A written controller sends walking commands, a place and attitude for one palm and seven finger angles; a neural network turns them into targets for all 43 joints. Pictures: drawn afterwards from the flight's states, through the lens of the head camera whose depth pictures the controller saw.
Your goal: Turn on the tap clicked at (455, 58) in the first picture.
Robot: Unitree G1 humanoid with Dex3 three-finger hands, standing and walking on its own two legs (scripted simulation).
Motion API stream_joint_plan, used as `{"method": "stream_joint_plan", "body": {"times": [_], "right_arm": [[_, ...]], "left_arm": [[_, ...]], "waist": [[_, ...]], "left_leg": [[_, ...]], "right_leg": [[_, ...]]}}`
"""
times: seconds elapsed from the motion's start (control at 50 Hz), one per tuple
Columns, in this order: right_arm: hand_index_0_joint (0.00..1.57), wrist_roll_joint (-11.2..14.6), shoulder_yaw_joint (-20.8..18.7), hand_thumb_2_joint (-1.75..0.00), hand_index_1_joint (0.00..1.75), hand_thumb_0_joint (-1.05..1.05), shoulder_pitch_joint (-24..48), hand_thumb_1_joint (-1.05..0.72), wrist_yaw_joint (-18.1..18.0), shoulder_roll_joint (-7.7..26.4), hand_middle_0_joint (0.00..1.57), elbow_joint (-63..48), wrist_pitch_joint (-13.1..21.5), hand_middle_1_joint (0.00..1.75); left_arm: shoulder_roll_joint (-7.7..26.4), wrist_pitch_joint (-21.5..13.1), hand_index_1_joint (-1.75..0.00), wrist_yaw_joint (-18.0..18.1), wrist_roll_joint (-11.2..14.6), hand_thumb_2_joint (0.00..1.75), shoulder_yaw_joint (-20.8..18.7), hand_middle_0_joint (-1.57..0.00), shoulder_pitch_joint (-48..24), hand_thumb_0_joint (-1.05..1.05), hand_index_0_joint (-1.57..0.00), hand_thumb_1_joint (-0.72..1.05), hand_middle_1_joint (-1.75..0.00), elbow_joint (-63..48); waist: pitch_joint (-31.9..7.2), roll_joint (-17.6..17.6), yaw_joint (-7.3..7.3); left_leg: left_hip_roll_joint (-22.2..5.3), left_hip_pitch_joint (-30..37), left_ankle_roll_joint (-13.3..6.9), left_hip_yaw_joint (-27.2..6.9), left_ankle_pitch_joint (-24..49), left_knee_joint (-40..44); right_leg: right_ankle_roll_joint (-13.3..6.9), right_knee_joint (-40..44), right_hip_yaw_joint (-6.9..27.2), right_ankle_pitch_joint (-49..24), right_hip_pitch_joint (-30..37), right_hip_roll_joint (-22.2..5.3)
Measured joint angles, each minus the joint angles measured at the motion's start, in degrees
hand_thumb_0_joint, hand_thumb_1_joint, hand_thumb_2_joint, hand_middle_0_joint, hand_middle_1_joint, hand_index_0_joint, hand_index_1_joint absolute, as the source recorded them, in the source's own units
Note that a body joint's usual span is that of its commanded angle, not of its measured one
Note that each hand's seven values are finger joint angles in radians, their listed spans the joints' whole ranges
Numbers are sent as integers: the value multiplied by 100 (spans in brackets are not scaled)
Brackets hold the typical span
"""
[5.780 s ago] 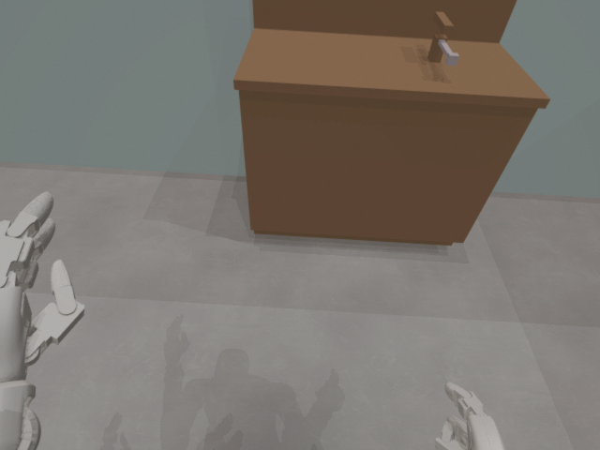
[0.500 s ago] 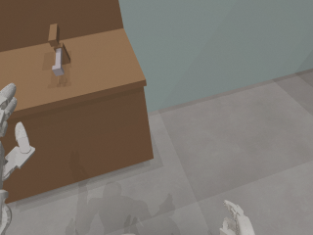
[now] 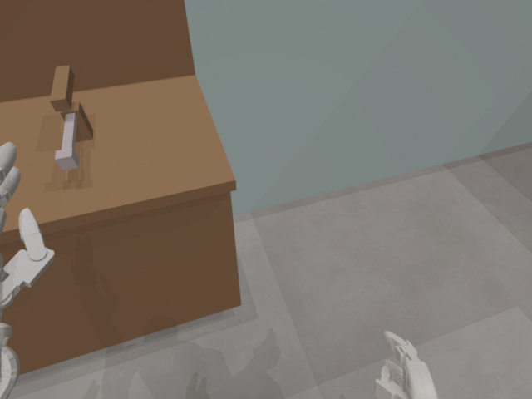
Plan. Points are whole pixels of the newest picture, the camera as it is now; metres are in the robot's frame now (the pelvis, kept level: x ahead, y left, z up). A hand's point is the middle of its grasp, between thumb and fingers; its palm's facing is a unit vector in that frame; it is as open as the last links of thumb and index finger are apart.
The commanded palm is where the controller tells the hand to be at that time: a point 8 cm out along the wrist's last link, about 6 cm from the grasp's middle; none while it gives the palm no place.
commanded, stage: take the last steps up to it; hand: left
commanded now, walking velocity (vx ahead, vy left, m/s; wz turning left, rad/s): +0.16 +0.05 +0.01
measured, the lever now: (67, 159) +0.49 +0.39 +0.07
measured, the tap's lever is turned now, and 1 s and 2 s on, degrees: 0 0 0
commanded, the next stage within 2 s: come to a stop and stand still in 0.14 s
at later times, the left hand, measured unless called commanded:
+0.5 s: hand (92, 215) +0.28 +0.22 +0.17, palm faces +0.38 -0.82 -0.43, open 7.4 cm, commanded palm +0.22 +0.27 +0.18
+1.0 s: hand (97, 253) +0.24 +0.21 +0.16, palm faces +0.36 -0.85 -0.39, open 7.4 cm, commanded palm +0.18 +0.25 +0.18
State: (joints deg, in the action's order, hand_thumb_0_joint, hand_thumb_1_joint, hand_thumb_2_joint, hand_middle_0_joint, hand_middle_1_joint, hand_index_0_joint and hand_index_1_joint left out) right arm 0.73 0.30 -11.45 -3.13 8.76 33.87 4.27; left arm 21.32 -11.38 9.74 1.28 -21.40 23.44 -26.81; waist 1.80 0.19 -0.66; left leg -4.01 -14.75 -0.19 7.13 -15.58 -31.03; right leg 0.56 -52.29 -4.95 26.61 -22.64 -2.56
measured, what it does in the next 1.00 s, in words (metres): steps on the spot: right foot, then left foot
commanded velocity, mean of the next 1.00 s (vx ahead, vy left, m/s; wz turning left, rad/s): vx -0.02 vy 0.00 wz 0.01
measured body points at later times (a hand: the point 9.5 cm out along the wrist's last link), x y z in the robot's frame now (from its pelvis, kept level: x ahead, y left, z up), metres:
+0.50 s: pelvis +0.07 -0.01 +0.00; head +0.11 +0.00 +0.44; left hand +0.26 +0.27 +0.20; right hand +0.25 -0.27 -0.08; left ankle +0.09 +0.11 -0.73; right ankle +0.06 -0.12 -0.73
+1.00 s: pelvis +0.02 -0.03 +0.00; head +0.03 -0.04 +0.45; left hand +0.22 +0.25 +0.18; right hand +0.18 -0.28 -0.08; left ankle +0.09 +0.10 -0.73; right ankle +0.06 -0.12 -0.73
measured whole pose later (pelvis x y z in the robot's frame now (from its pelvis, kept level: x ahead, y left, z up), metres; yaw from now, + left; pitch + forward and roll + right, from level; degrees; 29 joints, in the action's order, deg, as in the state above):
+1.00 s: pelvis +0.02 -0.03 +0.00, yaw -2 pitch -3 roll +0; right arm 0.9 -1.0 -13.0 -1.4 14.4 33.6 7.1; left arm 19.4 -11.9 5.5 2.7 -19.3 23.0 -21.6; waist 4.6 -1.2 1.1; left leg -2.4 -16.9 -0.3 1.6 -12.4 -29.1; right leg -2.6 -27.8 -3.3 11.2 -14.3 1.7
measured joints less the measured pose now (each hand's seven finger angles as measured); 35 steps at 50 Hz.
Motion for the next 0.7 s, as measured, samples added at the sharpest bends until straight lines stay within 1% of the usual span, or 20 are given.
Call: {"method": "stream_joint_plan", "body": {"times": [0.04, 0.08, 0.1, 0.12, 0.14, 0.18, 0.22, 0.26, 0.3, 0.38, 0.42, 0.44, 0.46, 0.5, 0.54, 0.56, 0.6, 0.66, 0.68, 0.7], "right_arm": [[20, -6, 105, -90, 30, 1, -27, -91, 57, -97, 20, -16, 60, 30], [20, -17, 186, -90, 30, 1, -65, -91, 81, -157, 20, -25, 97, 30], [20, -21, 213, -90, 30, 1, -87, -90, 83, -172, 20, -26, 98, 30], [20, -22, 219, -90, 30, 1, -88, -90, 80, -148, 21, -4, 83, 30], [21, -24, 207, -90, 30, 1, -59, -90, 73, -103, 21, 67, 41, 31], [21, -38, 152, -90, 30, 1, 15, -90, 65, 7, 21, 270, -50, 31], [21, -40, 91, -90, 30, 1, 68, -90, 63, 132, 21, 406, -125, 31], [21, -45, 47, -90, 30, 1, 112, -91, 43, 249, 21, 432, -200, 31], [20, -58, -6, -90, 30, 1, 138, -91, 15, 354, 20, 381, -223, 30], [20, -78, -149, -90, 30, 1, 156, -91, -35, 560, 20, 164, -172, 30], [20, -82, -219, -90, 30, 1, 159, -91, -63, 646, 20, 37, -153, 30], [20, -76, -247, -90, 29, 1, 156, -91, -83, 685, 20, -32, -149, 30], [20, -67, -284, -90, 29, 1, 172, -91, -111, 664, 20, -63, -149, 30], [20, -40, -313, -90, 29, 1, 200, -91, -125, 501, 20, -105, -157, 30], [20, -71, -254, -90, 29, 1, 203, -91, -84, 339, 20, -173, -111, 30], [20, -87, -208, -90, 29, 1, 207, -91, -56, 270, 20, -204, -71, 30], [20, -86, -102, -90, 29, 1, 215, -91, 29, 153, 20, -244, 7, 30], [20, -69, 66, -90, 29, 1, 216, -91, 150, 13, 20, -278, 81, 30], [20, -65, 113, -90, 30, 1, 219, -91, 170, -14, 20, -274, 91, 30], [20, -59, 149, -90, 30, 1, 218, -91, 179, -22, 20, -254, 85, 30]], "left_arm": [[-46, 21, -30, -28, 6, 90, 75, -21, 164, 2, -21, 89, -31, -159], [-6, -3, -30, -57, -6, 90, 118, -21, 333, 2, -21, 89, -31, -306], [53, -23, -30, -68, -20, 90, 113, -21, 391, 2, -21, 89, -31, -352], [79, -50, -30, -82, -47, 90, 119, -21, 400, 2, -21, 89, -31, -356], [68, -67, -30, -98, -69, 90, 139, -21, 380, 2, -21, 89, -31, -326], [9, -71, -30, -136, -57, 90, 179, -21, 279, 2, -21, 89, -31, -210], [-80, -104, -30, -157, -38, 90, 150, -21, 227, 2, -21, 88, -31, -57], [-134, -136, -30, -151, -40, 90, 70, -21, 263, 1, -22, 88, -31, 68], [-141, -163, -30, -125, -46, 90, 23, -21, 317, 1, -21, 88, -31, 133], [-135, -122, -30, -51, -49, 90, 107, -21, 426, 2, -21, 89, -31, -112], [-129, -91, -30, -25, -51, 90, 169, -21, 501, 2, -21, 89, -31, -400], [-110, -77, -30, -13, -44, 90, 185, -21, 543, 2, -21, 89, -31, -562], [-47, -73, -30, -3, -37, 90, 181, -21, 542, 2, -21, 89, -31, -683], [139, -108, -30, 0, -30, 90, 113, -21, 458, 2, -21, 88, -31, -739], [259, -133, -30, -23, -35, 90, -1, -21, 389, 2, -21, 88, -31, -655], [289, -116, -30, -28, -37, 90, -50, -21, 350, 2, -21, 88, -31, -607], [305, -73, -30, -16, -20, 90, -112, -21, 289, 2, -21, 89, -31, -537], [237, 12, -30, -19, 21, 90, -112, -21, 297, 2, -21, 89, -31, -544], [193, 26, -30, -35, 25, 90, -78, -21, 312, 2, -21, 89, -31, -538], [130, 39, -30, -58, 22, 90, -16, -21, 324, 2, -21, 89, -31, -512]], "waist": [[41, -73, 14], [92, -134, 34], [113, -151, 48], [145, -241, 58], [167, -331, 63], [176, -360, 94], [173, -309, 124], [178, -233, 103], [216, -144, 51], [357, -18, 8], [409, -11, 1], [416, -42, -2], [420, -1, -3], [395, 217, 58], [337, 295, 76], [325, 278, 73], [321, 205, 77], [312, 108, 109], [320, 50, 111], [331, -56, 97]], "left_leg": [[-38, 61, 62, -10, -43, 21], [-70, 81, 140, -36, -159, -96], [-80, 60, 184, -59, -261, -239], [-138, 0, 180, -119, -404, -468], [-156, -126, 133, -214, -614, -851], [16, -524, 105, -400, -1028, -1968], [150, -882, 140, -434, -972, -2841], [173, -1080, 167, -382, -814, -3031], [152, -1089, 172, -318, -651, -2592], [134, -766, 154, -244, -358, -1159], [154, -485, 154, -259, 100, -417], [130, -308, 140, -263, 506, -67], [135, -208, 98, -242, 422, 27], [215, -173, 9, -144, 171, -30], [210, -157, -17, -124, 136, 26], [184, -148, -12, -143, 170, 77], [113, -130, 17, -183, 249, 161], [33, -128, 93, -172, 285, 167], [-5, -138, 119, -179, 273, 123], [-68, -146, 146, -222, 261, 77]], "right_leg": [[23, 603, -56, -269, 45, -30], [38, 1322, -149, -553, 239, -18], [12, 1707, -197, -791, 388, -6], [-110, 1811, -262, -1153, 454, 42], [-219, 1714, -323, -1168, 453, 79], [-330, 1630, -365, -970, 482, 47], [-347, 1804, -345, -938, 581, 8], [-314, 2062, -313, -1049, 685, -20], [-311, 2279, -306, -1135, 785, -50], [-253, 2386, -314, -1127, 908, -70], [-201, 2253, -323, -1020, 927, -42], [-169, 2125, -330, -931, 920, -1], [-135, 1965, -314, -826, 892, -12], [-62, 1645, -81, -506, 778, -57], [-30, 1360, 95, -63, 662, 31], [-23, 1316, 116, -17, 642, 84], [-16, 1507, 120, -209, 689, 182], [-10, 2113, 105, -718, 882, 247], [-57, 2273, 78, -1050, 939, 275], [-139, 2361, 32, -1209, 994, 341]]}}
